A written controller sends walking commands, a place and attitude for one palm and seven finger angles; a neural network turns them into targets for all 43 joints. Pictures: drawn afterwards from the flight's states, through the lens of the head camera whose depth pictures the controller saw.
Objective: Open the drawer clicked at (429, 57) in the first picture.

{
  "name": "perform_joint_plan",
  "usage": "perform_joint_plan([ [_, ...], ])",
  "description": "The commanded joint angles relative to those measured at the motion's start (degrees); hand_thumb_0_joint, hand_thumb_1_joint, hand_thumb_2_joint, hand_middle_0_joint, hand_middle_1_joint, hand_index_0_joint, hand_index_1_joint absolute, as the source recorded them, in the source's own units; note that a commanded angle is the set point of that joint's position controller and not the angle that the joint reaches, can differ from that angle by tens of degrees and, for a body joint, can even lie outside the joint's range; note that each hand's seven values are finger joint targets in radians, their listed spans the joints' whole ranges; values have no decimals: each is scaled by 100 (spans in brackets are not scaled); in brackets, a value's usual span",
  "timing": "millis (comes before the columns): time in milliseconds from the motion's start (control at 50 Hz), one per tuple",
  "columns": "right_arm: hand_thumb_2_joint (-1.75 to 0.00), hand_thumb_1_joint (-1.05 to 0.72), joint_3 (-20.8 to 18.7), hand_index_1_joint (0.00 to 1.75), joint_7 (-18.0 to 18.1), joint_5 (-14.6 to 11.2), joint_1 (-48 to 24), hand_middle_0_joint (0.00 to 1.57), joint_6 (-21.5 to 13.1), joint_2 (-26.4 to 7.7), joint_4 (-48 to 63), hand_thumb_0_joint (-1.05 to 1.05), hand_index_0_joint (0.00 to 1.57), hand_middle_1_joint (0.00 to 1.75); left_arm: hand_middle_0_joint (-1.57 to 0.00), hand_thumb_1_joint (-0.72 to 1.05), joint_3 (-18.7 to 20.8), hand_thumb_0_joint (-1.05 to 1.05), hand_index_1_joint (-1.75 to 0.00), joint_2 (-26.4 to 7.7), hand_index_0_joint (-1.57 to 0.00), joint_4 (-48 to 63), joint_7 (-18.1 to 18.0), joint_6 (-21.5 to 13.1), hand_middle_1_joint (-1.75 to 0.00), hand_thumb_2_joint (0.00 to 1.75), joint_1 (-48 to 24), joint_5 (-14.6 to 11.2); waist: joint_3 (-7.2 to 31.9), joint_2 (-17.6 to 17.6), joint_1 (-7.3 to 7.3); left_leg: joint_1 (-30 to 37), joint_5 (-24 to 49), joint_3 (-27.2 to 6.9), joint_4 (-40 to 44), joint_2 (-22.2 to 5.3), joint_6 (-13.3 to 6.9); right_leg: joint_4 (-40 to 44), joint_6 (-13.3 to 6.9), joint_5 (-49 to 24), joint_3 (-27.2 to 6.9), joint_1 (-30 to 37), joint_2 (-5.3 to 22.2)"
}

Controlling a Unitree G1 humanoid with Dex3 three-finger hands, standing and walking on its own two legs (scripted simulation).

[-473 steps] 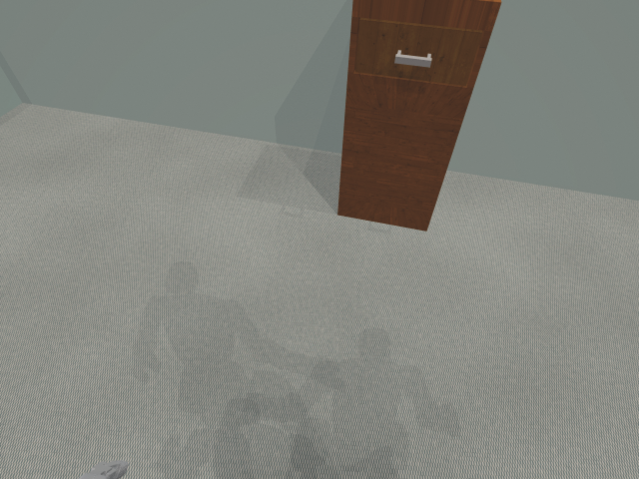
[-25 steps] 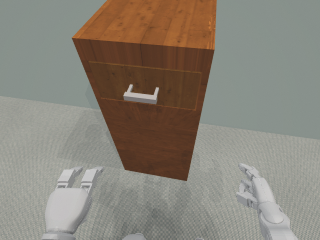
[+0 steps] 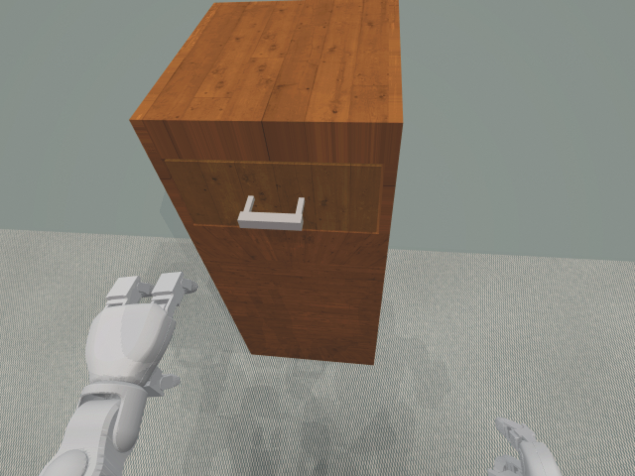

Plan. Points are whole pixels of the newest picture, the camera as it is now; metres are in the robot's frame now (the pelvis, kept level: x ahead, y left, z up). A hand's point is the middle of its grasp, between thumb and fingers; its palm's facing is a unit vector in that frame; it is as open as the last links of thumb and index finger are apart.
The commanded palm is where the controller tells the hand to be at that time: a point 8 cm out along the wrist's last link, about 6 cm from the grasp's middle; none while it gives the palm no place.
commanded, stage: raise the hand with hooked fingers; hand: left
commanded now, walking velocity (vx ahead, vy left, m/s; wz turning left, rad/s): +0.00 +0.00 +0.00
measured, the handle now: (273, 211) +0.51 +0.14 +0.00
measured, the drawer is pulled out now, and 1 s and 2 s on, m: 0.00 0.00 0.00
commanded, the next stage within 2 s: move the hooked fingers above the handle in 0.88 s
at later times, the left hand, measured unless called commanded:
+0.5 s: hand (129, 272) +0.30 +0.26 +0.11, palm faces +0.05 -0.05 -1.00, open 13.8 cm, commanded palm +0.28 +0.26 +0.17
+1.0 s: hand (135, 278) +0.30 +0.25 +0.11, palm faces +0.06 -0.05 -1.00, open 13.8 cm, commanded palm +0.28 +0.25 +0.16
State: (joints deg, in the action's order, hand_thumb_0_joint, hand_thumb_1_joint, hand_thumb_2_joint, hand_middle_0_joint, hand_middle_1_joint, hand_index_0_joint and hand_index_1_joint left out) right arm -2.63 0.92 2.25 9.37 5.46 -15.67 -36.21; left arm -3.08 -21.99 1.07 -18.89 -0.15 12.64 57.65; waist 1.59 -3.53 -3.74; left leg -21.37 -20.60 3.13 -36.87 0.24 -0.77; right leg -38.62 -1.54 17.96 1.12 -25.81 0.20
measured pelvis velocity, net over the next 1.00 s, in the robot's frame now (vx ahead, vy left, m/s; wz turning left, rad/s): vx -0.01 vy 0.01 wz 0.02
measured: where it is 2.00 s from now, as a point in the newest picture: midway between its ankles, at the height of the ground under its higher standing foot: outside the picture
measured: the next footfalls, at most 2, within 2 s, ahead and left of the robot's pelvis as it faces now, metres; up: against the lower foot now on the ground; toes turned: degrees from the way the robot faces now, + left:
none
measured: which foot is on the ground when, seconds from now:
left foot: down 0.00-1.00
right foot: down 0.00-1.00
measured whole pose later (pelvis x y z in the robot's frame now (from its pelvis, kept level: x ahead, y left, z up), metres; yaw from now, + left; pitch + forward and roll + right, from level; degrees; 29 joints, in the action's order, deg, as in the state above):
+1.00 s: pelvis -0.01 +0.01 +0.02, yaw +1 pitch +2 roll +1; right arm -0.9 0.6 -0.7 7.6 7.9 -14.7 -36.5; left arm -3.0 -27.8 -3.5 -4.8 -1.3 -5.7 53.2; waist -0.5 -5.0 -5.0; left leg -12.7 -14.1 2.3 -25.2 1.2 -1.3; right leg -27.0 -0.8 11.9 1.8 -16.7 0.9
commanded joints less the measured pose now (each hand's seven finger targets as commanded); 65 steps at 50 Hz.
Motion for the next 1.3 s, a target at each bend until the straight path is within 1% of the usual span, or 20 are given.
perform_joint_plan([
  [0, -90, -90, -102, 30, 3, -82, -989, 20, -303, -379, 1004, 0, 20, 30, -29, -31, 463, 0, -108, -908, -29, 1181, -23, 98, -108, 38, -1247, -71, 1374, 344, -92, 473, 1698, -211, 632, 119, -84, 635, -106, -1421, -244, 1126, 8],
  [80, -90, -90, -36, 30, 15, -144, -1024, 20, -196, -383, 1009, 0, 20, 30, -29, -41, 514, 0, -114, -1125, -29, 1113, 306, 297, -114, 34, -1630, -88, 1231, 352, -144, 610, 1863, -224, 864, 102, -58, 775, -106, -1484, -199, 1353, -5],
  [120, -90, -90, -4, 30, 16, -163, -1081, 20, -146, -385, 1025, 0, 20, 30, -30, -45, 603, 0, -117, -1261, -30, 1121, 467, 354, -117, 32, -1846, -92, 1145, 203, -171, 710, 1967, -211, 978, 88, -44, 882, -119, -1539, -209, 1461, -23],
  [240, -90, -90, 99, 30, 28, -202, -1071, 20, -26, -357, 986, 0, 20, 30, -30, -50, 519, 0, -120, -1361, -30, 969, 926, 416, -120, 30, -2546, -177, 1140, 159, -103, 944, 2173, -189, 1169, 82, -25, 1073, -105, -1703, -127, 1710, -39],
  [320, -90, -90, 133, 30, 44, -213, -1069, 20, 13, -370, 958, 0, 20, 30, -30, -50, 564, 0, -120, -1543, -30, 900, 1202, 326, -120, 30, -3087, -252, 1105, 46, -74, 1051, 2221, -224, 1275, 81, -12, 1200, -110, -1728, -95, 1803, -61],
  [360, -90, -90, 130, 30, 57, -215, -1012, 20, 18, -378, 930, 0, 20, 30, -30, -50, 593, 0, -120, -1629, -30, 827, 1321, 236, -120, 30, -3287, -321, 1160, 169, -68, 1083, 2293, -229, 1298, 90, -30, 1246, -98, -1801, -64, 1900, -51],
  [440, -90, -90, 121, 30, 55, -210, -932, 20, 11, -406, 891, 0, 20, 30, -30, -50, 760, 0, -120, -1874, -30, 853, 1487, 49, -120, 30, -3680, -430, 1426, 79, -86, 1216, 2562, -266, 1344, 94, -10, 1284, -89, -2018, -49, 2093, -26],
  [520, -90, -90, 73, 30, 1, -271, -870, 20, 28, -456, 903, 0, 20, 30, -30, -50, 739, 0, -120, -1672, -30, 368, 1682, -19, -120, 30, -3137, -613, 1108, 336, -127, 1011, 2592, -253, 1428, 82, 4, 1362, -86, -2036, -15, 2058, -57],
  [540, -90, -90, 60, 30, -22, -258, -811, 20, 34, -475, 896, 0, 20, 30, -30, -50, 672, 0, -120, -1617, -30, 445, 1730, -67, -120, 30, -3083, -638, 1197, 343, -140, 1035, 2684, -230, 1413, 86, -4, 1338, -77, -2123, -14, 2103, -33],
  [620, -90, -90, 19, 30, -73, -235, -843, 20, 30, -519, 972, 0, 20, 30, -30, -50, 914, 0, -120, -1846, -30, 905, 1654, -280, -120, 30, -3152, -609, 1404, 178, -188, 1047, 2754, -282, 1417, 72, 21, 1306, -88, -2073, -37, 2126, -45],
  [720, -90, -90, -44, 30, -74, -235, -769, 20, -11, -510, 895, 0, 20, 30, -30, -50, 1164, 0, -120, -2011, -30, 1077, 1277, -459, -120, 30, -3272, -549, 1514, 56, -212, 1093, 2659, -280, 1392, 81, 43, 1287, -101, -1900, -47, 2000, -47],
  [820, -90, -90, -49, 30, -53, -301, -815, 20, -22, -506, 824, 0, 20, 30, -30, -50, 980, 0, -120, -1855, -30, 749, 1072, -283, -120, 30, -3358, -506, 1324, 106, -162, 975, 2171, -247, 1462, 99, 25, 1346, -98, -1495, -58, 1841, -50],
  [920, -90, -90, -22, 30, -21, -295, -887, 20, -20, -501, 841, 0, 20, 30, -30, -50, 802, 0, -120, -1788, -30, 732, 1170, -132, -120, 30, -3367, -474, 1361, 119, -154, 1017, 2013, -230, 1518, 112, -15, 1398, -84, -1396, -69, 1922, -40],
  [960, -90, -90, 4, 30, 1, -299, -876, 20, -16, -482, 832, 0, 20, 30, -30, -50, 709, 0, -120, -1716, -30, 564, 1260, -106, -120, 30, -3277, -512, 1126, 273, -131, 920, 1827, -199, 1571, 116, -41, 1467, -67, -1263, -48, 1894, -26],
  [1020, -90, -90, 32, 30, 46, -310, -866, 20, -41, -490, 794, 0, 20, 30, -30, -50, 520, 0, -120, -1601, -30, 328, 1325, -137, -120, 30, -3796, -465, 941, 427, -20, 867, 1516, -181, 1569, 122, -66, 1559, -42, -971, -74, 1676, -36],
  [1040, -90, -90, 41, 30, 57, -294, -807, 20, -63, -469, 761, 0, 20, 30, -30, -50, 433, 0, -120, -1560, -30, 250, 1324, -175, -120, 30, -4001, -424, 1035, 456, -16, 878, 1458, -176, 1566, 134, -72, 1546, -37, -900, -72, 1687, -11],
  [1120, -90, -90, 28, 30, 115, -288, -707, 20, -108, -468, 697, 0, 20, 30, -30, -50, 643, 0, -120, -1845, -30, -101, 1218, -311, -120, 30, -4439, -327, 1243, 290, -38, 839, 1491, -165, 1495, 178, -74, 1521, -52, -980, -137, 1777, -16],
  [1180, -90, -90, 15, 30, 140, -300, -611, 20, -128, -448, 646, 0, 20, 30, -30, -50, 471, 0, -120, -1671, -30, -428, 1169, -360, -120, 30, -4747, -342, 1309, 379, 15, 777, 1516, -111, 1435, 194, -94, 1494, -28, -1108, -149, 1748, 17],
  [1220, -90, -90, -8, 30, 139, -293, -586, 20, -133, -469, 646, 0, 20, 30, -30, -50, 591, 0, -120, -1799, -30, -510, 1126, -371, -120, 30, -4787, -310, 1495, 309, -20, 750, 1655, -113, 1395, 204, -80, 1430, -40, -1262, -164, 1872, 11],
  [1280, -90, -90, -30, 30, 122, -299, -527, 20, -123, -460, 643, 0, 20, 30, -30, -50, 536, 0, -120, -1691, -30, -685, 1097, -356, -120, 30, -4675, -287, 1570, 302, -48, 668, 1855, -80, 1340, 211, -87, 1336, -47, -1578, -169, 1928, 23],
])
